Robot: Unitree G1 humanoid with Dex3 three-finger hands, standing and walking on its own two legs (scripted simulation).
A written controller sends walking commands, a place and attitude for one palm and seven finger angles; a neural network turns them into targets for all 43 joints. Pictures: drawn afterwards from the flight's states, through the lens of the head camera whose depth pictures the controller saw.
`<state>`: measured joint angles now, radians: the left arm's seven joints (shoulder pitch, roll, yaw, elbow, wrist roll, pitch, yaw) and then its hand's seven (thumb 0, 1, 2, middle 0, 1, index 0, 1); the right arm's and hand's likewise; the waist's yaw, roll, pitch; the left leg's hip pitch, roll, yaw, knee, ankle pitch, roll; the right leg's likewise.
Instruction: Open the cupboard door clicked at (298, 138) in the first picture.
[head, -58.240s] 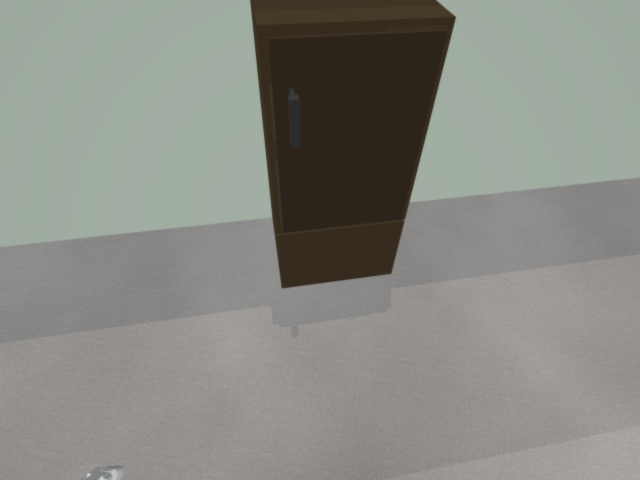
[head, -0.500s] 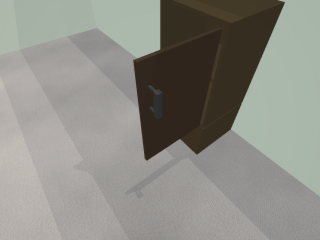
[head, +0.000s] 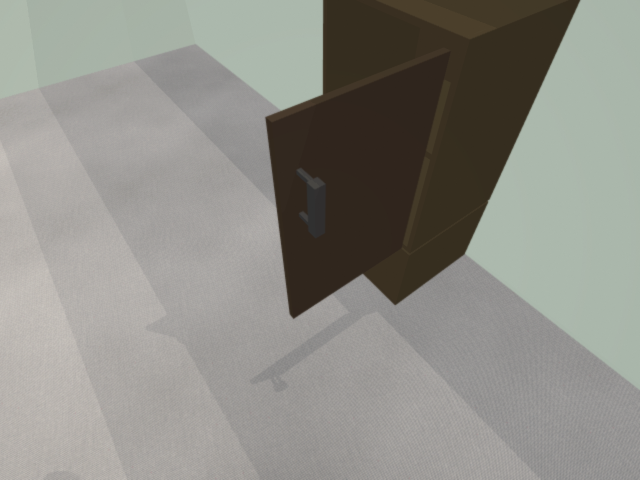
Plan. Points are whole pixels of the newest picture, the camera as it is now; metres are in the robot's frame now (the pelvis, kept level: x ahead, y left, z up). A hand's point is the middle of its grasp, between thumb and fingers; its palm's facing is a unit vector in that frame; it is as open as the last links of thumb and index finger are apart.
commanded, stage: look to check the result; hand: left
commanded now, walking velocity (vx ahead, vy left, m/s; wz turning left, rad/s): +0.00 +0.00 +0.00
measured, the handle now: (309, 202) +0.57 +0.05 -0.02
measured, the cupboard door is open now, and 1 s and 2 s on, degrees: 90 90 90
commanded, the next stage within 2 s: stand and wait in 0.18 s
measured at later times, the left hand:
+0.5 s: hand out of the picture +0.03 +0.18 -0.17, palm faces +0.03 -0.98 -0.22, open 7.4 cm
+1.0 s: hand out of the picture +0.05 +0.19 -0.17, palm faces +0.02 -0.97 -0.25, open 7.4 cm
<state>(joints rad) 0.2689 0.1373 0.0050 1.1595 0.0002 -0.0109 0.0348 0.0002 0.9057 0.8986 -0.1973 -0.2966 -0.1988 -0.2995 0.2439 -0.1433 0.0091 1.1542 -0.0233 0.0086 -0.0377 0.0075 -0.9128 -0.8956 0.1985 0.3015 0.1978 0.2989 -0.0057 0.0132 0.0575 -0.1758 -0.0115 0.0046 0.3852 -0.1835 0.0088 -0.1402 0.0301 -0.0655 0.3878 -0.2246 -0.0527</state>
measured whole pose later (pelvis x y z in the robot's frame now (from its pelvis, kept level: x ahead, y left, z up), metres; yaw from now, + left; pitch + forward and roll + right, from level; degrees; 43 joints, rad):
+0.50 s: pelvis +0.01 +0.00 +0.00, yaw +0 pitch -1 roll +0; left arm 0.23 0.16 0.01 1.14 0.00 -0.02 0.03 0.00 0.91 0.90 -0.20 -0.30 -0.20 -0.30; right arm 0.22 -0.16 0.01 1.16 -0.02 0.00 -0.04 0.01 -0.91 -0.90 0.20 0.30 0.20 0.30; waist -0.01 0.01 0.06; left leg -0.15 -0.01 0.00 0.37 -0.19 0.00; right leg -0.11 0.04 -0.07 0.37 -0.23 -0.06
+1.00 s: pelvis +0.02 -0.01 +0.00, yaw +0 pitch -1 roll +0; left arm 0.21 0.20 0.01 1.14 0.00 -0.02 0.03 0.00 0.90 0.90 -0.20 -0.30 -0.20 -0.30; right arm 0.19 -0.21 0.01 1.15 -0.02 0.00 -0.03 0.01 -0.91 -0.90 0.20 0.30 0.20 0.30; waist -0.01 0.01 0.05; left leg -0.13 -0.01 0.00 0.34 -0.19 0.00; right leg -0.09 0.04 -0.06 0.34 -0.23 -0.06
